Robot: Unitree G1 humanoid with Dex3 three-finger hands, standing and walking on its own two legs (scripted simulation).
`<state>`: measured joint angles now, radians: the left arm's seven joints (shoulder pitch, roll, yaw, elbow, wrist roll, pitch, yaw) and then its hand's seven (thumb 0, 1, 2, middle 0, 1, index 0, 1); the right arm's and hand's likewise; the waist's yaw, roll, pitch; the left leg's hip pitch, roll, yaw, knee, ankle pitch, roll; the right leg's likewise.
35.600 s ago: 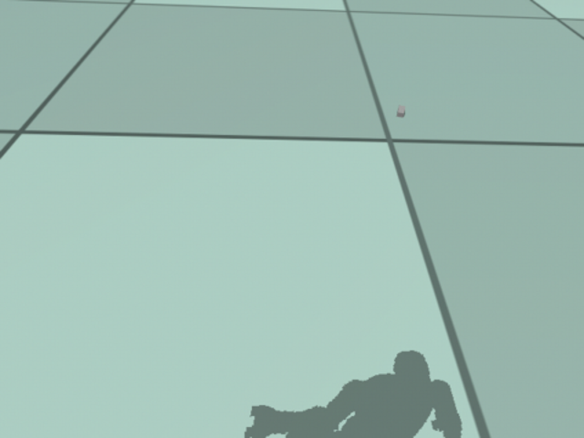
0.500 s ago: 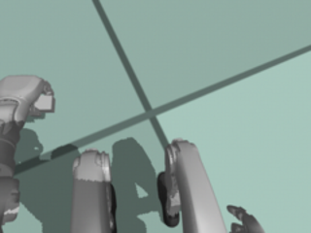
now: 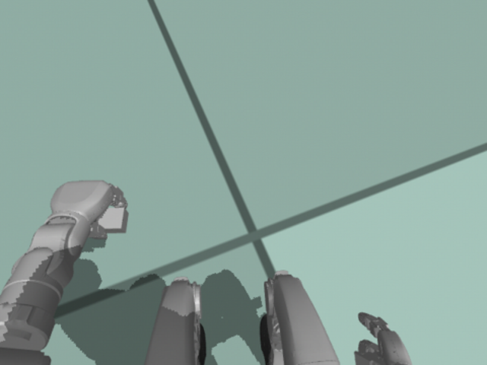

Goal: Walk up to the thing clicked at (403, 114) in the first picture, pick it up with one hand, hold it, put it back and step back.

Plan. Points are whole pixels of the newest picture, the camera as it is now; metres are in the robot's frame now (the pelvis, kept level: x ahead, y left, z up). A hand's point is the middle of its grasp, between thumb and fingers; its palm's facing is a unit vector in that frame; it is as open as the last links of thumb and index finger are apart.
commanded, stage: lift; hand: left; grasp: from above
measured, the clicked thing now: (100, 220) +0.39 +0.26 -0.11
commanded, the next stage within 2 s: hold in 0.68 s
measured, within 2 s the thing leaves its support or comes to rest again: neither
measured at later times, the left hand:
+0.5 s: hand (77, 190) +0.37 +0.23 +0.06, palm faces -0.42 -0.05 -0.90, open 7.0 cm
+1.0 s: hand (60, 159) +0.39 +0.23 +0.11, palm faces -0.45 -0.04 -0.89, open 7.0 cm
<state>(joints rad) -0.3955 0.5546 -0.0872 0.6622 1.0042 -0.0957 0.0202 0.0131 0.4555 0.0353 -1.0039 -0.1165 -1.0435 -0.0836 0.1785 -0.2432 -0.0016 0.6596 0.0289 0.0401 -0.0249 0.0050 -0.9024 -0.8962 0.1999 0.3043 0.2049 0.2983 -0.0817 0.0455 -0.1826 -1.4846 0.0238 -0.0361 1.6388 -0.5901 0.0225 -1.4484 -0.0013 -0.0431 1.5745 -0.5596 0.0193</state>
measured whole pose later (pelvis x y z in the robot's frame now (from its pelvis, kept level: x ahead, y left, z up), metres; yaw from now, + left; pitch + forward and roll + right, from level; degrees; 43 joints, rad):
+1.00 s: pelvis +0.08 +0.00 +0.18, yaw +0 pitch +9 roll -1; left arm -0.28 0.42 -0.19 0.73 1.02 -0.05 0.06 0.01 0.44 0.07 -1.01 -0.13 -1.04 -0.10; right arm 0.25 -0.24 -0.04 0.72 0.05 0.02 -0.05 0.01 -0.90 -0.89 0.20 0.30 0.20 0.30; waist -0.03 0.03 -0.09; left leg -0.55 0.02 0.03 0.77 -0.38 0.01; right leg -0.54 0.00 0.01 0.74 -0.35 0.02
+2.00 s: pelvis +0.06 -0.01 +0.20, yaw +0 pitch +2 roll +0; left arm -0.20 0.43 -0.20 0.58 0.99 -0.06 -0.06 0.01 0.44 0.09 -0.98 -0.15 -1.01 -0.13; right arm 0.20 -0.25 -0.02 0.68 0.07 0.06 -0.07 0.01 -0.91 -0.90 0.20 0.30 0.20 0.30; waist 0.00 0.05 -0.03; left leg -0.33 0.01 0.04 0.57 -0.27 0.01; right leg -0.35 0.00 0.02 0.57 -0.26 0.01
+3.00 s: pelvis +0.08 -0.01 +0.20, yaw +0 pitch +3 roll +0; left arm -0.21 0.42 -0.19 0.67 1.03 -0.11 0.00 0.00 0.43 0.13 -0.97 -0.17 -1.00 -0.15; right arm 0.19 -0.25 -0.03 0.67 0.06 0.10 -0.07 0.01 -0.90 -0.90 0.20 0.30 0.20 0.30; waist -0.01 0.03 -0.02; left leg -0.32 0.01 0.03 0.55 -0.28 0.01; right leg -0.34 -0.01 0.02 0.55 -0.26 0.01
